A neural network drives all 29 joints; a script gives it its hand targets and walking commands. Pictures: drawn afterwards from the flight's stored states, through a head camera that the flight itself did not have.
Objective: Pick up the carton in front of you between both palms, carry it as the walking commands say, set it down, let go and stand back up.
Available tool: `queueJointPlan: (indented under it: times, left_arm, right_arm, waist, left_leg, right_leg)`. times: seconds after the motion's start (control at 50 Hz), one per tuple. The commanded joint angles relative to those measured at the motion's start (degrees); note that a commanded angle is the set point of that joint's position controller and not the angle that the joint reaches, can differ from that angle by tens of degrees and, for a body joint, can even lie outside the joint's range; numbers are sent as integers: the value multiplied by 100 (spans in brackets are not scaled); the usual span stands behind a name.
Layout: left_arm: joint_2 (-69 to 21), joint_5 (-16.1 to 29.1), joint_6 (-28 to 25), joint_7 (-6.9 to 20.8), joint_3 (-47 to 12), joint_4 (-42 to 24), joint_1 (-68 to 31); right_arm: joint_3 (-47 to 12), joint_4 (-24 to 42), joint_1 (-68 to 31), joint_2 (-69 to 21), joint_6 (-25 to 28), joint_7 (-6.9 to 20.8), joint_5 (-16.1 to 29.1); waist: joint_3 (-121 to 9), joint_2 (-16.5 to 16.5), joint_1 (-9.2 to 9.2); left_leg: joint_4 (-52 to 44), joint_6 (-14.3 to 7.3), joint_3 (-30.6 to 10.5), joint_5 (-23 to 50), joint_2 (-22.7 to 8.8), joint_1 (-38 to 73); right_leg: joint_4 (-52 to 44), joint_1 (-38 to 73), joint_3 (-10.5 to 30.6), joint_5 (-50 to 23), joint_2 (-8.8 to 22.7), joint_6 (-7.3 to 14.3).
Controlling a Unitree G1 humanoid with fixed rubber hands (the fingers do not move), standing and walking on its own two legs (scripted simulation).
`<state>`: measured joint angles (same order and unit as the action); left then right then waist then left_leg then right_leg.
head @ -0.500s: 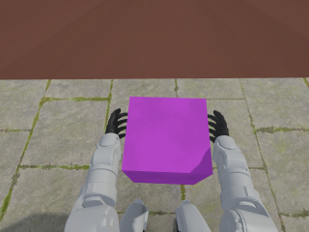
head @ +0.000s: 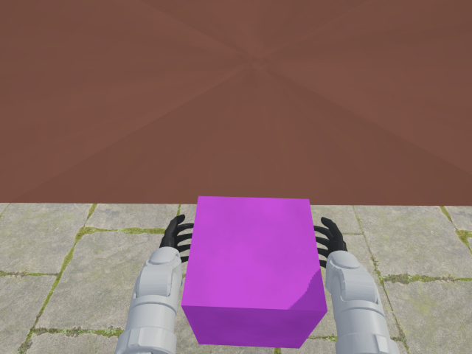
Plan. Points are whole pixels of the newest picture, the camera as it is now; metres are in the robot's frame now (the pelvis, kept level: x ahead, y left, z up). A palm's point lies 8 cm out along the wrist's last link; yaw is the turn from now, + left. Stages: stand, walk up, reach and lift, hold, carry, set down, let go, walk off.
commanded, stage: reach and lift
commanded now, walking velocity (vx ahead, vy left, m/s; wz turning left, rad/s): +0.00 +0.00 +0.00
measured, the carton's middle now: (251, 275) +0.29 +0.00 -0.05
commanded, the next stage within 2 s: hold in 0.98 s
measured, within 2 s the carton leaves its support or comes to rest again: neither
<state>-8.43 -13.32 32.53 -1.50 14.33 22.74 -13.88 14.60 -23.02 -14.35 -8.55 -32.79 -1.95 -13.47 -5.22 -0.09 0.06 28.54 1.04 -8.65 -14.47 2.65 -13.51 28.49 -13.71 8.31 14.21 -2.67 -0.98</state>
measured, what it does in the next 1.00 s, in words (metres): stands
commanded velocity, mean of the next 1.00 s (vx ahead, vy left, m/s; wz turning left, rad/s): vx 0.00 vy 0.00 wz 0.00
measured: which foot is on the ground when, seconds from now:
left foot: down 0.00-1.00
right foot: down 0.00-1.00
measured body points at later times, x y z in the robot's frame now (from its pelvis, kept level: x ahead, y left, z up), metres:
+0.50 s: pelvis -0.01 +0.00 +0.00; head -0.04 +0.00 +0.45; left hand +0.30 +0.15 +0.02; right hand +0.30 -0.15 +0.02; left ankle +0.01 +0.13 -0.74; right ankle +0.01 -0.13 -0.74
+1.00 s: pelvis +0.00 +0.00 +0.01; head -0.03 +0.00 +0.46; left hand +0.30 +0.15 +0.03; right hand +0.30 -0.15 +0.03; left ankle +0.01 +0.13 -0.74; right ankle +0.01 -0.13 -0.74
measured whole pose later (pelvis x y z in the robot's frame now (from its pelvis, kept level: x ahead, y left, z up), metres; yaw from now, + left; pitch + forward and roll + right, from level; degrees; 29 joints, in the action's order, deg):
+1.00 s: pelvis +0.00 +0.00 +0.01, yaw +0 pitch -5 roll +0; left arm -8.5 -15.2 39.9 -0.2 12.6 16.3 -14.1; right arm 12.7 -16.4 -14.3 -8.5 -40.0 -0.7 -15.3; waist -0.5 -0.1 -0.1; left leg 22.1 0.9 -8.1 -12.0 2.1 -5.2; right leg 22.3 -5.5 8.0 11.8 -2.1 -0.8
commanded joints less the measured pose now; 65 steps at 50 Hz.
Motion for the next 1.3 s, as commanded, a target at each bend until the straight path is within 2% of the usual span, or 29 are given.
queueJointPlan:
  times: [0.0,0.06,0.22,0.38,0.68,0.94,1.06,1.18,1.28]
  left_arm:
    - [-5560,1077,98,1526,-3085,62,-3046]
    - [-5583,983,105,1605,-2839,238,-3426]
    - [-5844,1153,50,1651,-3054,43,-4006]
    - [-5765,1128,137,1630,-3044,-12,-3768]
    - [-5567,1249,333,1571,-3304,-664,-3083]
    - [-5488,1301,501,1566,-3369,-930,-2994]
    - [-5486,1586,722,1510,-3810,-1546,-2906]
    - [-5235,1290,949,1513,-3352,-1169,-2876]
    - [-5415,1355,897,1585,-3395,-1154,-3321]
  right_arm:
    - [-3089,-74,-2991,-5584,-95,1570,1105]
    - [-2853,-216,-3378,-5602,-100,1648,1023]
    - [-3059,-64,-3966,-5844,-41,1719,1161]
    - [-3052,-1,-3733,-5746,-119,1708,1136]
    - [-3349,688,-3052,-5595,-316,1627,1283]
    - [-3407,952,-2946,-5521,-483,1606,1328]
    - [-3824,1553,-2868,-5506,-711,1563,1577]
    - [-3370,1171,-2846,-5241,-921,1585,1329]
    - [-3434,1179,-3310,-5418,-871,1654,1398]
  waist:
    - [-678,19,-2]
    - [-556,4,-5]
    - [-1198,-13,-11]
    - [-1240,-1,-10]
    - [-1215,14,-18]
    - [-1056,10,-17]
    - [-1343,10,4]
    - [-452,6,-26]
    - [-689,6,-20]
  left_leg:
    - [-577,-65,436,580,274,355]
    - [-568,-104,475,124,253,269]
    - [-505,-91,495,291,237,499]
    - [-616,-50,502,667,248,708]
    - [-774,-6,467,1573,311,1088]
    - [-873,-3,459,1561,322,1152]
    - [-943,33,429,1980,314,1439]
    - [-1118,-28,502,869,293,1074]
    - [-1036,-41,502,759,271,1107]
  right_leg:
    - [-570,458,-405,-617,-245,14]
    - [-557,359,-444,-124,-233,61]
    - [-450,605,-486,-292,-249,44]
    - [-564,765,-491,-667,-268,10]
    - [-739,1180,-436,-1590,-309,-45]
    - [-835,1253,-430,-1568,-321,-52]
    - [-902,1521,-423,-1974,-325,-72]
    - [-1076,1172,-448,-872,-296,-17]
    - [-1011,1164,-467,-752,-276,5]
